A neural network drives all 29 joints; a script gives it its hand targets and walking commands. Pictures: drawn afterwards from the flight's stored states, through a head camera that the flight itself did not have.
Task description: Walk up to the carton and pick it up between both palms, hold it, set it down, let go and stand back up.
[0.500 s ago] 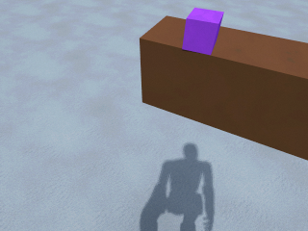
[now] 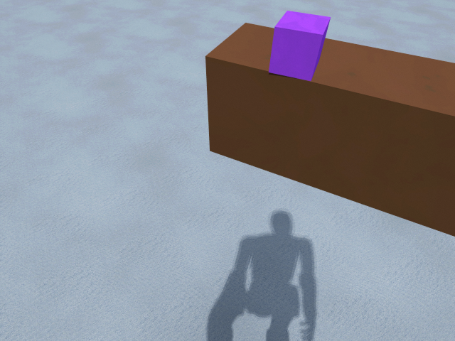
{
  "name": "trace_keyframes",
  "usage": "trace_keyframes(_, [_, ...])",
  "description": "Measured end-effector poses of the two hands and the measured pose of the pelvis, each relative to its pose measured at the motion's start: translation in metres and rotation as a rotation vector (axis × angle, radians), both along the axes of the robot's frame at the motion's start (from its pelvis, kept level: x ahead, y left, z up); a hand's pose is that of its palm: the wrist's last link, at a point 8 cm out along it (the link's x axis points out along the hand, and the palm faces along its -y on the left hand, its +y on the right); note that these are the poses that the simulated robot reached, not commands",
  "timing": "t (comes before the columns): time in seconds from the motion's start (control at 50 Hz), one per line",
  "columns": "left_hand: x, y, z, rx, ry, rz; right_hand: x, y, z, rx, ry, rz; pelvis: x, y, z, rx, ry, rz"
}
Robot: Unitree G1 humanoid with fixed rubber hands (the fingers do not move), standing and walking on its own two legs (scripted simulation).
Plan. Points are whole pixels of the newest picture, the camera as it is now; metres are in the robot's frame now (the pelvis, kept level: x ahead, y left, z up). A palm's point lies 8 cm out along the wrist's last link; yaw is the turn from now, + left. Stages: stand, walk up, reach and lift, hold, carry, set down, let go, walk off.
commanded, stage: walk up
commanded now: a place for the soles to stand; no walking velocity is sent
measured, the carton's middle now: (298, 45) +1.30 -0.27 -0.04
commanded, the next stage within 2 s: none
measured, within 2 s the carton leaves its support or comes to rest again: neither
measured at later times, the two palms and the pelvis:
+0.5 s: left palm out of the picture +0.15 +0.12 -0.11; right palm out of the picture +0.17 -0.34 -0.13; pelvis +0.12 -0.10 -0.01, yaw -8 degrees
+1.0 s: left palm (192, 210) +0.47 +0.12 -0.13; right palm (377, 241) +0.38 -0.34 -0.11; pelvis +0.35 -0.10 -0.01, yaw -13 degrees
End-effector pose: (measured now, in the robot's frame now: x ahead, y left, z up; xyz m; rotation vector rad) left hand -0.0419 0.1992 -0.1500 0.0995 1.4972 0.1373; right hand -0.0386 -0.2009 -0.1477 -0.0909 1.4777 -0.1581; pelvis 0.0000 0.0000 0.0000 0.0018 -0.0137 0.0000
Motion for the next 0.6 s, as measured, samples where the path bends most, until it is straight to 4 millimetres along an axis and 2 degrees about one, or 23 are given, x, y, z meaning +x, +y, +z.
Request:
trace_keyframes(0.04, [0.006, 0.001, 0.001, -0.006, -0.024, -0.003, 0.005, -0.003, 0.001, -0.001, -0.042, -0.018, 0.002, -0.001, -0.001, 0.007, 0.003, -0.021])
trace_keyframes(0.08, [0.022, 0.005, 0.004, 0.001, -0.057, -0.048, 0.01, -0.011, 0.005, -0.022, -0.105, -0.054, 0.004, -0.006, -0.001, 0.009, 0.005, -0.049])
trace_keyframes(0.18, [0.103, 0.006, 0.02, 0.031, -0.247, -0.14, 0.012, -0.042, 0.012, -0.068, -0.161, -0.102, 0.018, -0.026, 0.001, 0.014, 0.005, -0.085])
trace_keyframes(0.24, [0.153, -0.007, 0.03, 0.049, -0.364, -0.181, 0.021, -0.067, 0.006, -0.072, -0.173, -0.113, 0.034, -0.042, -0.003, 0.018, -0.001, -0.103])
trace_keyframes(0.3, [0.192, -0.027, 0.031, 0.077, -0.464, -0.212, 0.041, -0.098, -0.007, -0.071, -0.189, -0.113, 0.055, -0.065, -0.016, 0.027, -0.007, -0.114])
trace_keyframes(0.32, [0.2, -0.033, 0.027, 0.09, -0.494, -0.212, 0.05, -0.108, -0.013, -0.069, -0.195, -0.101, 0.06, -0.072, -0.023, 0.028, -0.008, -0.117])
trace_keyframes(0.36, [0.204, -0.045, 0.023, 0.105, -0.502, -0.185, 0.078, -0.124, -0.018, -0.06, -0.222, -0.07, 0.071, -0.082, -0.029, 0.014, -0.012, -0.123])
trace_keyframes(0.42, [0.196, -0.062, 0.026, 0.103, -0.44, -0.155, 0.136, -0.137, -0.007, -0.053, -0.33, -0.029, 0.09, -0.091, -0.022, 0.0, -0.016, -0.131])
trace_keyframes(0.5, [0.192, -0.081, 0.035, 0.075, -0.376, -0.126, 0.207, -0.143, 0.017, -0.038, -0.454, 0.003, 0.12, -0.1, -0.007, -0.006, -0.006, -0.14])
trace_keyframes(0.6, [0.196, -0.096, 0.038, 0.048, -0.287, -0.1, 0.28, -0.135, 0.033, -0.005, -0.53, 0.022, 0.16, -0.108, 0.001, -0.003, 0.006, -0.165])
